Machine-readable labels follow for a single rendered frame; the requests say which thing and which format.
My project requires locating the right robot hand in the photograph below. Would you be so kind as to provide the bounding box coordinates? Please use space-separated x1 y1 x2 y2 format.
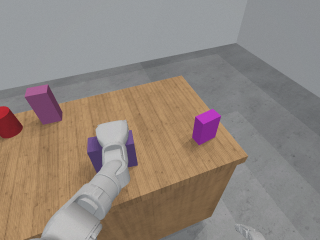
235 224 266 240

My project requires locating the table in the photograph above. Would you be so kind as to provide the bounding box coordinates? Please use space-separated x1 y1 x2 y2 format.
0 75 248 240

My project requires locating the sponge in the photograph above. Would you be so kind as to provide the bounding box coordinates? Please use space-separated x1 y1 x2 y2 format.
87 130 138 173

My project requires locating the left robot forearm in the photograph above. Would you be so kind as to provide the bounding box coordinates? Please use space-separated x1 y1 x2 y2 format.
41 142 131 238

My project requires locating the robot left upper arm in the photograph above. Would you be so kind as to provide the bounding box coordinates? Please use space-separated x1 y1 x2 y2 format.
29 201 103 240

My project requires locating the left robot hand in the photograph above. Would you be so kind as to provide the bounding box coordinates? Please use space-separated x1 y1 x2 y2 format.
95 120 129 148

